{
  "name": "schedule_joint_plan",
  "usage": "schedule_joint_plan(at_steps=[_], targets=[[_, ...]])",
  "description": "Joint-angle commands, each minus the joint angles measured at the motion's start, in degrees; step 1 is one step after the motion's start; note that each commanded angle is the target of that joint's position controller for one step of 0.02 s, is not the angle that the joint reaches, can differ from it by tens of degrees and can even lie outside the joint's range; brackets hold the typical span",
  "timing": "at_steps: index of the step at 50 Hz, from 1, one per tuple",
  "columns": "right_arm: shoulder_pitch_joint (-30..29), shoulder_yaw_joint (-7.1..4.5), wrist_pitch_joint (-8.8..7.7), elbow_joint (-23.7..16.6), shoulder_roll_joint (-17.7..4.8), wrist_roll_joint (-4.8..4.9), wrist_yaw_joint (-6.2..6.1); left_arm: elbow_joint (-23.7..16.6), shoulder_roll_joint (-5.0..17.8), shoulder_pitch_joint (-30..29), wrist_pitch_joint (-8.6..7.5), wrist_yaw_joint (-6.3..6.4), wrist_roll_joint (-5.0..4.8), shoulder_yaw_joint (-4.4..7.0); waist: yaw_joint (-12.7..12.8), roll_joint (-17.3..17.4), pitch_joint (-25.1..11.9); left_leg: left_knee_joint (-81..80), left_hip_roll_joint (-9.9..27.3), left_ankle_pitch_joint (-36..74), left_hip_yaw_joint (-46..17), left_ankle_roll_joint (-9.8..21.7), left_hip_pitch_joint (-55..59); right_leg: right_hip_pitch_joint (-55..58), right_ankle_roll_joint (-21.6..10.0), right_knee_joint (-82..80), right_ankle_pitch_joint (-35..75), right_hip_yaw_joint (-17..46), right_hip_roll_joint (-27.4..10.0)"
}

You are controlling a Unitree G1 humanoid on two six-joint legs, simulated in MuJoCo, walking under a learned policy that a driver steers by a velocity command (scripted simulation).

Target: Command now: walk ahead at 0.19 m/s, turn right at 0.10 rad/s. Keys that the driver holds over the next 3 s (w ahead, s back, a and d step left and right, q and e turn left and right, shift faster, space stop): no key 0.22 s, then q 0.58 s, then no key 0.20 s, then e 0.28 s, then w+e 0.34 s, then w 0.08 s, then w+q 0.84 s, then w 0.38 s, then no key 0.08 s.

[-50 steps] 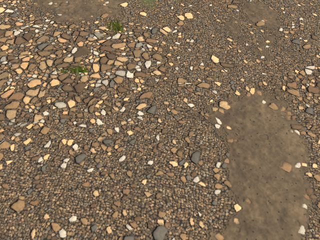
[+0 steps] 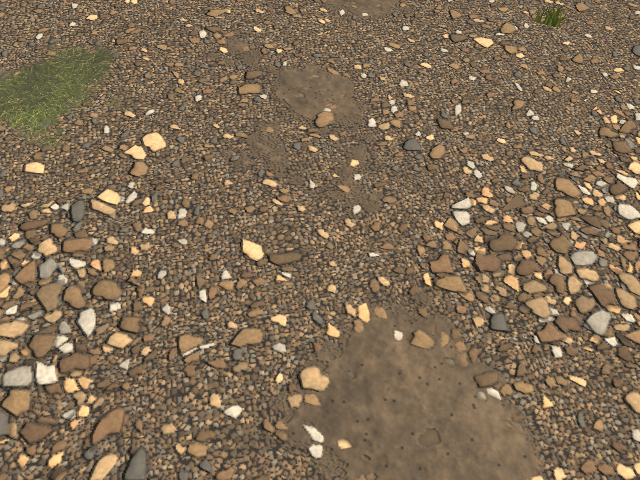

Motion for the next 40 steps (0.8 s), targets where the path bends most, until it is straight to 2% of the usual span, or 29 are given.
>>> schedule_joint_plan(at_steps=[1, 4, 7, 9, 10, 11, 12, 13, 14, 15, 16, 17, 19, 21, 22, 23, 25, 27, 28, 29, 30, 31, 32, 33, 34, 35, 36, 38, 40], targets=[[-3.99, -1.78, -0.08, -2.64, -8.51, 0.13, -0.62, -2.25, 0.96, 4.48, 0.14, 0.34, 0.32, 0.05, 2.95, 9.47, -9.36, -5.58, 13.38, 43.54, -7.17, 10.1, 4.16, 6.97, 1.15, -11.52, 7.01, -0.6, -1.94], [-2.58, -1.86, 0.98, -0.9, -9.28, 0.78, -0.98, -2.21, 2.14, 1.52, 0.65, 0.34, 0.22, 0.29, 1.48, 8.91, -10.3, -5.92, 13.46, 36.58, -6.21, 9.39, 5.01, 10.76, 1.05, -18.66, 14.4, -1.22, -1.33], [-2.77, -1.44, 1.74, 0.49, -8.72, 1.1, -0.96, -2.66, 2.72, -1.22, 0.99, 0.29, 0.51, 0.66, 1.3, 8.31, -7.84, -4.98, 13.34, 23.74, -7.27, 8.3, 4.18, 13.76, -0.39, -26.06, 16.76, -1.53, -0.99], [-1.74, -0.77, 1.91, 1.58, -7.18, 1.46, -0.91, -2.81, 3.4, -1.8, 0.79, 0.38, 1.26, 0.96, 1.89, 6.68, -6.32, -2.93, 10.82, 12.05, -7.5, 4.79, 2.57, 19.25, -2.47, -35.02, 24.97, -0.7, -1.56], [-0.24, -0.24, 1.68, 1.81, -5.82, 0.45, -0.92, -3.4, 5.71, -1.85, 0.69, 0.76, 1.63, 1.37, 0.9, 3.31, -7.37, -0.23, 8.34, 5.32, -6.26, 2.1, 0.54, 23.8, -4.0, -34.5, 36.45, 3.69, -5.99], [5.7, -0.19, 1.4, 2.93, -5.22, -0.29, -0.73, -3.73, 8.4, -3.05, 1.08, 1.15, 1.31, 1.93, -3.0, -3.35, -8.95, 0.95, 4.22, -5.5, -3.47, -0.21, -2.95, 28.26, -7.27, -31.47, 40.69, 6.54, -9.5], [6.01, 0.5, 1.74, 3.63, -3.65, -0.09, -0.89, -3.45, 4.62, -4.31, 1.4, 0.95, 0.88, 1.23, -2.51, -5.32, -9.89, 0.15, 3.62, -8.63, -2.2, -1.53, -1.13, 26.14, -8.26, -31.31, 31.31, 5.77, -9.0], [2.21, 0.4, 2.44, 3.28, -5.04, 0.36, -1.01, -3.66, 2.94, -5.28, 1.47, 0.55, 0.68, 1.05, -0.54, -3.78, -6.53, 0.38, 3.17, -7.48, -1.99, -1.97, -1.57, 23.24, -6.79, -31.68, 24.19, 4.27, -6.3], [-0.32, 0.09, 3.17, 2.61, -6.21, 0.78, -1.31, -3.74, 3.44, -5.42, 1.41, 0.49, 0.95, 1.23, 0.41, -2.78, -4.63, 1.48, 3.07, -5.69, -2.27, -1.77, -3.07, 22.18, -5.69, -31.59, 22.65, 3.3, -5.21], [-1.71, -0.39, 3.84, 1.81, -7.89, 1.04, -1.58, -3.9, 5.11, -5.05, 1.23, 0.62, 0.9, 1.74, 0.99, -2.53, -3.38, 3.31, 2.84, -2.93, -2.85, -1.36, -4.55, 21.99, -5.55, -31.14, 24.16, 2.8, -5.14], [-1.78, -0.64, 4.27, 1.12, -8.44, 1.1, -1.76, -3.54, 6.45, -3.99, 1.02, 0.91, 0.8, 2.28, 0.93, -3.27, -4.11, 5.24, 2.79, -0.79, -3.12, -1.22, -4.58, 22.35, -6.12, -30.75, 26.87, 3.06, -6.07], [-1.7, -0.84, 4.52, 0.65, -8.65, 1.28, -1.89, -3.29, 7.15, -2.87, 0.97, 1.27, 0.7, 2.65, 1.07, -3.86, -5.16, 7.82, 2.58, 0.15, -3.15, -1.3, -4.94, 23.25, -7.27, -30.4, 31.01, 3.84, -7.64], [-1.75, -1.16, 4.82, -0.28, -8.12, 1.63, -1.99, -2.78, 7.66, -0.26, 1.27, 2.01, 0.58, 3.09, 1.71, -5.8, -8.19, 14.75, 2.03, -1.93, -2.26, -2.26, -7.64, 26.58, -11.0, -30.69, 40.54, 7.87, -13.19], [-1.81, -1.57, 5.58, -1.0, -7.32, 1.68, -1.64, -3.06, 7.62, -1.04, 1.58, 2.75, 0.4, 3.15, 1.79, -9.34, -9.37, 23.48, 1.65, -18.27, -0.75, -3.07, -10.21, 26.8, -15.23, -32.78, 45.85, 12.31, -19.72], [-2.76, -1.91, 6.13, -1.55, -7.54, 1.81, -1.44, -3.37, 7.93, -1.26, 1.49, 3.0, 0.78, 3.23, 2.63, -9.12, -9.2, 30.2, 2.51, -25.99, -1.25, -3.35, -12.21, 26.24, -16.91, -34.13, 46.62, 13.92, -22.23], [-3.11, -2.08, 6.75, -2.03, -7.22, 2.06, -1.31, -3.43, 8.62, -2.37, 1.36, 3.09, 0.92, 3.44, 2.29, -7.05, -8.24, 32.17, 3.92, -27.88, -1.94, -3.53, -12.96, 24.55, -16.87, -35.36, 44.62, 12.92, -22.75], [-1.42, -2.2, 7.84, -1.71, -6.84, 2.39, -1.32, -3.93, 9.37, -8.03, 1.27, 3.05, 0.29, 3.8, -0.03, -5.94, -7.2, 26.84, 5.49, -21.94, -1.6, -3.47, -7.61, 18.97, -13.47, -36.36, 38.37, 6.87, -19.68], [1.53, -2.62, 8.34, -0.82, -7.03, 2.03, -0.82, -3.65, 9.2, -11.08, 1.75, 2.8, -0.37, 3.84, -1.92, -6.46, -7.63, 19.31, 3.98, -12.2, 1.53, -2.96, -0.27, 15.1, -10.85, -34.67, 33.93, 0.87, -16.76], [3.44, -3.0, 8.44, -0.24, -7.13, 1.83, -0.45, -3.25, 8.67, -11.61, 2.06, 2.67, -0.77, 3.73, -2.96, -5.86, -7.9, 13.66, 2.43, -6.33, 3.53, -2.15, 3.8, 13.43, -9.22, -32.4, 29.38, -1.89, -15.43], [4.68, -3.5, 8.49, 0.1, -7.62, 1.42, -0.23, -2.38, 7.17, -10.31, 2.28, 2.52, -1.1, 3.45, -3.04, -3.4, -7.34, 8.43, 1.05, -2.69, 3.15, -0.69, 7.15, 11.02, -6.53, -27.78, 20.84, -4.8, -13.25], [4.14, -4.51, 8.26, -0.96, -11.3, 0.92, -0.64, -1.21, 4.44, -6.2, 2.6, 2.15, -0.2, 2.89, -1.26, 8.37, -4.75, 0.42, 6.45, 7.63, -7.62, 2.59, 10.72, 3.11, -1.56, -16.37, 6.97, -10.66, -8.24], [3.14, -5.54, 7.65, -4.0, -18.64, -0.04, -1.23, -4.36, 2.61, -9.06, 2.73, 2.39, 1.71, 1.98, -1.02, 22.83, -2.68, -6.05, 22.26, 22.83, -31.88, 12.89, 11.06, -10.5, 2.79, -1.69, -15.6, -9.91, 0.66], [5.1, -5.05, 6.18, -4.46, -17.96, -2.28, -0.86, -5.17, 4.31, -12.37, 2.34, 2.73, 1.1, 2.46, -3.98, 16.87, -6.98, -7.66, 24.39, 18.65, -35.71, 18.35, 9.19, -9.74, 1.84, 8.26, -17.24, -0.36, 1.12], [2.08, -4.67, 5.04, -4.9, -16.5, -1.77, -0.98, -4.61, 5.69, -11.54, 2.26, 2.82, 0.15, 2.91, -1.86, 12.57, -5.49, -6.65, 21.51, 14.74, -30.57, 16.18, 9.06, -11.11, 0.9, 10.72, -12.19, 1.34, 0.07], [-1.26, -4.49, 4.66, -5.42, -15.12, -0.16, -1.43, -3.14, 6.66, -9.82, 2.24, 3.07, 0.31, 3.45, -0.13, 9.21, -4.47, -5.54, 18.11, 11.15, -26.0, 12.37, 9.04, -11.76, 0.58, 9.74, -6.33, 1.61, -1.01], [-3.19, -4.03, 4.75, -5.91, -13.58, 1.01, -1.96, -2.1, 7.36, -9.28, 2.26, 3.51, 0.7, 3.81, 0.4, 8.12, -4.62, -4.93, 16.44, 10.49, -23.98, 9.84, 9.37, -11.6, 0.72, 8.59, -2.62, 1.97, -1.7], [-3.55, -3.66, 4.99, -6.1, -12.81, 1.46, -2.42, -1.78, 7.29, -8.7, 2.17, 3.53, 0.79, 3.93, 0.89, 8.28, -5.23, -4.71, 14.99, 12.82, -22.26, 8.91, 8.48, -9.47, 1.08, 8.67, -0.15, 1.86, -1.36], [-1.6, -3.42, 5.29, -6.31, -12.1, 1.34, -3.04, -1.51, 5.82, -7.72, 1.78, 3.11, 0.31, 3.65, 0.81, 8.07, -7.19, -4.54, 13.73, 15.52, -21.09, 8.92, 10.17, -7.93, 1.7, 8.76, 3.11, 1.63, 0.07], [-0.11, -3.51, 5.38, -6.52, -12.15, 1.51, -3.44, -1.68, 5.15, -8.35, 1.5, 3.0, 0.1, 3.37, 0.16, 7.78, -7.39, -4.55, 13.38, 15.36, -21.57, 9.2, 12.74, -8.84, 2.27, 5.69, 4.46, 2.06, 0.69]])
